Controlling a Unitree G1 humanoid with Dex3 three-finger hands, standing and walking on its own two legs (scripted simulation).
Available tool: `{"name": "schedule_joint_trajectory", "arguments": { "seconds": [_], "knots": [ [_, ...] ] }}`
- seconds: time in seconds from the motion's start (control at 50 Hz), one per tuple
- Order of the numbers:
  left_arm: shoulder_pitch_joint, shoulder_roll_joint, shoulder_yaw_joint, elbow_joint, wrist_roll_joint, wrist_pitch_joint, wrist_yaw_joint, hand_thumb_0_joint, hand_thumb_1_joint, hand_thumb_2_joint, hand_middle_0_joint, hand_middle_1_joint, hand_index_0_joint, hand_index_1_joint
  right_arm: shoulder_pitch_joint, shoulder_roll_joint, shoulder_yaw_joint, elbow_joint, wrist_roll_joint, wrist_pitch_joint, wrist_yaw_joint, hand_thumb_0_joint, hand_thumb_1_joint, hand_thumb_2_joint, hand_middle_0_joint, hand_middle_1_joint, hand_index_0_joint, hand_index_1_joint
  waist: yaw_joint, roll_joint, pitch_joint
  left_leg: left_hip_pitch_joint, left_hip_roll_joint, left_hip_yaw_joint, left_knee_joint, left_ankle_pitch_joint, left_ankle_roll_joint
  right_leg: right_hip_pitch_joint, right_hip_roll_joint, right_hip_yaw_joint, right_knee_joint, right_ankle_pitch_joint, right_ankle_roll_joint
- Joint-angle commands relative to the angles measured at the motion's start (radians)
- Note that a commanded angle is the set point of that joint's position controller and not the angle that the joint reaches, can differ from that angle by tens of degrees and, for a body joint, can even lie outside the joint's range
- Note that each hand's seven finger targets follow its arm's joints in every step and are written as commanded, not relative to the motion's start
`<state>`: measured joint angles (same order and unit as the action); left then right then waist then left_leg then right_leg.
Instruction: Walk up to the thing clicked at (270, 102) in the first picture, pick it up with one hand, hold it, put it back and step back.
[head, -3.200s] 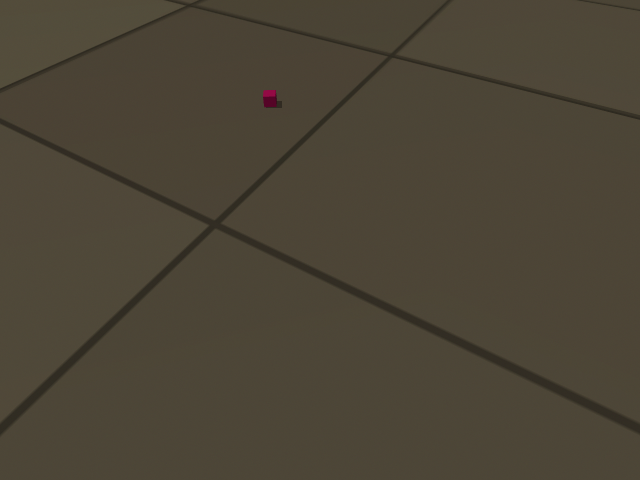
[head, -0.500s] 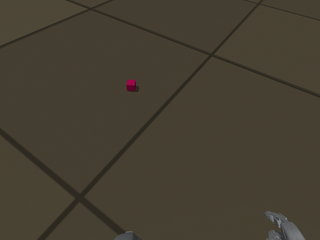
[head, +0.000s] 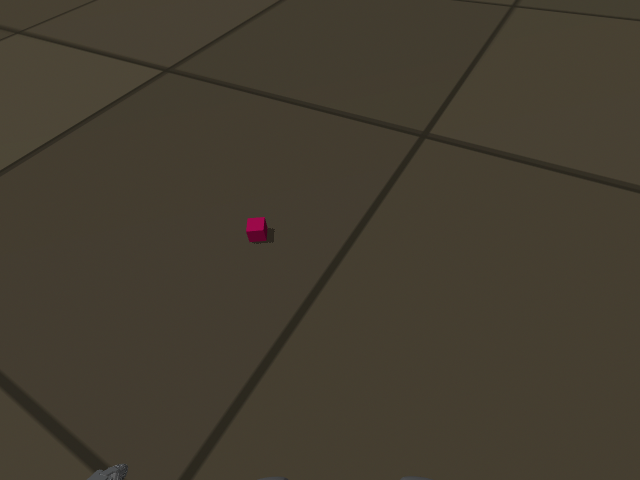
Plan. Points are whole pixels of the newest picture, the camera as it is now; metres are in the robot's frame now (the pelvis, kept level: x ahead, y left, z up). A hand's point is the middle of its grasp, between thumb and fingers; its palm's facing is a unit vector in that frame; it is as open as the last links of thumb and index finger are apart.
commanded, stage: walk up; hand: left
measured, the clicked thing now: (257, 229) +1.18 +0.33 -0.73
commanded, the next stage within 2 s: none
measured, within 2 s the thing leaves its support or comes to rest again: neither
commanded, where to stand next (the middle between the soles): +0.79 +0.10 m, yaw -2 degrees
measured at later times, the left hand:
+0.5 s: hand (117, 416) +0.26 +0.35 -0.15, palm faces -0.04 -0.94 -0.35, open 7.4 cm
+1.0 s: hand (153, 288) +0.47 +0.33 -0.11, palm faces -0.04 -0.91 -0.42, open 7.4 cm
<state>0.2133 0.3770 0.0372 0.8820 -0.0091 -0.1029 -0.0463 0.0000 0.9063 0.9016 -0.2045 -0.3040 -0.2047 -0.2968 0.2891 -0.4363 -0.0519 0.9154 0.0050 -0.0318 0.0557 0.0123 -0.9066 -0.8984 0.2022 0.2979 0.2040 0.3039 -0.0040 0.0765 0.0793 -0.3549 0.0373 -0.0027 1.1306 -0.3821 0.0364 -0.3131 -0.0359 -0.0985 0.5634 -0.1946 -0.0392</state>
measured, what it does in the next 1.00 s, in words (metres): walks ahead: left foot, then right foot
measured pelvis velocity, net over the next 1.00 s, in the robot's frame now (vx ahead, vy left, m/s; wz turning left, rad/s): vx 0.40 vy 0.06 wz -0.02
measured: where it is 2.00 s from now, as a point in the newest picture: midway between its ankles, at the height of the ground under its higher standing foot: (306, 323)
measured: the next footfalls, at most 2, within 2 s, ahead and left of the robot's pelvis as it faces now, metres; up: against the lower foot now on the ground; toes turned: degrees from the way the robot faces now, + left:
left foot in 0.30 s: +0.29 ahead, +0.18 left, +0.00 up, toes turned +6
right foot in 0.76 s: +0.47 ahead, -0.08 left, +0.00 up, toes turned -7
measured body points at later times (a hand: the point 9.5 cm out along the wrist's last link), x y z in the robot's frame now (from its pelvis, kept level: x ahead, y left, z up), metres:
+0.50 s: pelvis +0.21 +0.07 +0.01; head +0.22 +0.09 +0.46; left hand +0.26 +0.40 -0.12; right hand +0.29 -0.25 -0.08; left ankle +0.25 +0.17 -0.73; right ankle +0.22 -0.09 -0.67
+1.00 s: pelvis +0.40 +0.06 +0.01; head +0.41 +0.03 +0.45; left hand +0.47 +0.38 -0.08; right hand +0.47 -0.26 -0.12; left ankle +0.47 +0.20 -0.69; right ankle +0.43 -0.07 -0.73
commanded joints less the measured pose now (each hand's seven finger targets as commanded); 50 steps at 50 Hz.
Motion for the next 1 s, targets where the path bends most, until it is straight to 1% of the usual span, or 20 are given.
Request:
{"name": "schedule_joint_trajectory", "arguments": {
  "seconds": [0.0,0.06,0.18,0.22,0.26,0.28,0.3,0.32,0.34,0.38,0.42,0.54,0.66,0.7,0.72,0.74,0.76,0.78,0.88,0.98],
  "knots": [
    [0.048,0.292,0.082,-0.059,0.007,-0.019,0.019,0.000,0.900,0.900,-0.200,-0.300,-0.200,-0.300,0.050,-0.183,-0.062,-0.052,-0.016,-0.021,0.010,0.000,-0.900,-0.900,0.200,0.300,0.200,0.300,0.004,-0.201,-0.018,-0.161,0.067,-0.036,-0.111,0.122,-0.026,0.062,-0.213,0.249,-0.373,-0.178,-0.161],
    [0.037,0.320,0.095,-0.073,0.016,-0.025,0.016,0.000,0.900,0.900,-0.200,-0.300,-0.200,-0.300,-0.008,-0.173,-0.068,-0.072,-0.029,-0.016,0.029,0.000,-0.900,-0.900,0.200,0.300,0.200,0.300,0.011,-0.229,-0.006,-0.171,0.091,-0.004,-0.280,0.142,-0.052,0.036,-0.227,0.213,-0.402,-0.279,-0.178],
    [0.088,0.335,0.098,-0.064,0.015,-0.020,0.010,0.000,0.900,0.900,-0.200,-0.300,-0.200,-0.300,-0.131,-0.155,-0.073,-0.105,-0.030,-0.037,0.044,0.000,-0.900,-0.900,0.200,0.300,0.200,0.300,0.050,-0.178,-0.023,-0.071,0.074,0.042,-0.520,0.244,-0.035,0.088,-0.219,0.171,-0.322,-0.230,-0.152],
    [0.081,0.343,0.095,-0.064,0.013,-0.014,0.010,0.000,0.900,0.900,-0.200,-0.300,-0.200,-0.300,-0.122,-0.156,-0.073,-0.102,-0.029,-0.042,0.042,0.000,-0.900,-0.900,0.200,0.300,0.200,0.300,0.038,-0.187,-0.017,-0.013,0.055,0.072,-0.543,0.201,-0.025,0.080,-0.228,0.173,-0.277,-0.173,-0.151],
    [0.053,0.321,0.080,-0.072,0.019,-0.008,0.013,0.000,0.900,0.900,-0.200,-0.300,-0.200,-0.300,-0.015,-0.186,-0.088,-0.069,-0.031,-0.050,0.031,0.000,-0.900,-0.900,0.200,0.300,0.200,0.300,-0.044,-0.110,-0.052,0.192,0.028,0.071,-0.586,0.168,-0.002,-0.009,-0.206,0.134,-0.105,-0.027,-0.116],
    [0.075,0.275,0.063,-0.071,0.017,-0.004,0.016,0.000,0.900,0.900,-0.200,-0.300,-0.200,-0.300,0.110,-0.225,-0.103,-0.033,-0.037,-0.060,0.017,0.000,-0.900,-0.900,0.200,0.300,0.200,0.300,-0.098,0.014,-0.130,0.354,0.035,0.013,-0.656,0.080,0.035,-0.044,-0.129,0.058,0.181,0.123,-0.081],
    [0.126,0.176,0.034,-0.088,0.001,-0.002,0.014,0.000,0.900,0.900,-0.200,-0.300,-0.200,-0.300,0.187,-0.333,-0.133,-0.032,-0.050,-0.068,0.002,0.000,-0.900,-0.900,0.200,0.300,0.200,0.300,-0.108,0.296,-0.173,0.496,0.289,-0.415,-0.801,-0.067,0.111,-0.289,0.014,0.007,0.512,-0.130,-0.007],
    [0.124,0.252,0.051,-0.068,-0.003,0.004,0.030,0.000,0.900,0.900,-0.200,-0.300,-0.200,-0.300,0.156,-0.366,-0.137,-0.063,-0.018,-0.067,-0.001,0.000,-0.900,-0.900,0.200,0.300,0.200,0.300,-0.100,0.201,-0.158,0.479,0.406,-0.646,-0.899,-0.116,0.210,-0.382,0.054,0.091,0.599,-0.334,-0.015],
    [0.079,0.296,0.048,-0.053,0.003,0.007,0.037,0.000,0.900,0.900,-0.200,-0.300,-0.200,-0.300,0.113,-0.323,-0.128,-0.063,-0.004,-0.061,-0.005,0.000,-0.900,-0.900,0.200,0.300,0.200,0.300,-0.081,0.046,-0.095,0.375,0.372,-0.533,-0.872,-0.064,0.209,-0.381,0.006,0.178,0.649,-0.278,-0.018],
    [0.131,0.278,0.049,-0.023,-0.009,0.005,0.027,0.000,0.900,0.900,-0.200,-0.300,-0.200,-0.300,0.028,-0.255,-0.096,-0.096,-0.001,-0.063,-0.015,0.000,-0.900,-0.900,0.200,0.300,0.200,0.300,-0.030,0.035,-0.056,0.310,0.279,-0.296,-0.845,0.121,0.165,-0.337,-0.040,0.191,0.576,-0.169,-0.014],
    [0.165,0.272,0.053,0.003,-0.005,0.015,0.016,0.000,0.900,0.900,-0.200,-0.300,-0.200,-0.300,-0.015,-0.229,-0.080,-0.101,0.001,-0.070,-0.015,0.000,-0.900,-0.900,0.200,0.300,0.200,0.300,0.000,0.078,-0.021,0.184,0.253,-0.173,-0.875,0.167,0.160,-0.253,-0.074,0.160,0.488,-0.130,0.006],
    [0.049,0.240,0.055,-0.033,0.014,0.025,-0.013,0.000,0.900,0.900,-0.200,-0.300,-0.200,-0.300,0.010,-0.248,-0.085,-0.126,-0.012,-0.074,-0.010,0.000,-0.900,-0.900,0.200,0.300,0.200,0.300,-0.025,0.069,0.008,0.192,0.250,-0.111,-0.921,0.069,0.204,-0.251,-0.093,0.088,0.231,-0.058,0.037],
    [-0.002,0.214,0.062,-0.037,0.015,0.013,-0.015,0.000,0.900,0.900,-0.200,-0.300,-0.200,-0.300,0.001,-0.235,-0.082,-0.145,-0.012,-0.057,-0.009,0.000,-0.900,-0.900,0.200,0.300,0.200,0.300,-0.016,0.046,-0.009,0.158,0.206,-0.026,-0.803,0.216,0.157,-0.070,-0.031,0.024,0.036,0.035,0.014],
    [0.095,0.224,0.070,-0.007,0.017,0.001,-0.003,0.000,0.900,0.900,-0.200,-0.300,-0.200,-0.300,-0.007,-0.216,-0.075,-0.160,-0.006,-0.048,-0.013,0.000,-0.900,-0.900,0.200,0.300,0.200,0.300,0.040,-0.035,-0.074,0.130,0.176,0.012,-0.625,0.311,0.118,0.130,0.011,0.007,-0.058,0.059,0.000],
    [0.181,0.263,0.087,0.015,0.019,-0.007,0.009,0.000,0.900,0.900,-0.200,-0.300,-0.200,-0.300,0.019,-0.174,-0.057,-0.164,-0.007,-0.048,-0.012,0.000,-0.900,-0.900,0.200,0.300,0.200,0.300,0.080,-0.141,-0.137,0.068,0.111,0.073,-0.429,0.324,0.091,0.292,0.007,0.033,-0.096,0.006,-0.020],
    [0.284,0.351,0.117,0.021,0.024,-0.016,0.025,0.000,0.900,0.900,-0.200,-0.300,-0.200,-0.300,0.063,-0.107,-0.032,-0.182,-0.005,-0.052,-0.012,0.000,-0.900,-0.900,0.200,0.300,0.200,0.300,0.114,-0.354,-0.210,-0.097,0.020,0.120,-0.134,0.115,0.041,0.438,-0.228,0.372,-0.171,-0.103,-0.076],
    [0.280,0.419,0.122,0.003,0.013,-0.014,0.029,0.000,0.900,0.900,-0.200,-0.300,-0.200,-0.300,0.051,-0.156,-0.041,-0.178,-0.003,-0.042,-0.016,0.000,-0.900,-0.900,0.200,0.300,0.200,0.300,0.116,-0.338,-0.181,-0.300,-0.069,0.057,-0.023,-0.156,0.017,0.483,-0.406,0.742,-0.305,-0.205,-0.201],
    [0.225,0.398,0.114,-0.019,0.002,-0.009,0.031,0.000,0.900,0.900,-0.200,-0.300,-0.200,-0.300,0.008,-0.218,-0.059,-0.156,-0.010,-0.033,-0.024,0.000,-0.900,-0.900,0.200,0.300,0.200,0.300,0.103,-0.208,-0.146,-0.317,0.003,-0.036,0.061,-0.147,0.008,0.407,-0.428,0.741,-0.288,-0.214,-0.261],
    [0.086,0.306,0.082,-0.064,0.006,-0.012,0.035,0.000,0.900,0.900,-0.200,-0.300,-0.200,-0.300,0.069,-0.178,-0.057,-0.088,-0.010,-0.018,-0.003,0.000,-0.900,-0.900,0.200,0.300,0.200,0.300,0.009,-0.239,-0.041,-0.181,0.060,-0.038,-0.122,0.031,-0.023,0.126,-0.230,0.265,-0.286,0.006,-0.178],
    [0.080,0.332,0.094,-0.094,0.020,-0.013,0.025,0.000,0.900,0.900,-0.200,-0.300,-0.200,-0.300,-0.012,-0.165,-0.071,-0.107,-0.027,-0.014,0.026,0.000,-0.900,-0.900,0.200,0.300,0.200,0.300,0.030,-0.254,-0.014,-0.111,0.071,0.019,-0.374,0.117,-0.040,0.027,-0.230,0.225,-0.318,-0.283,-0.182]
  ]
}}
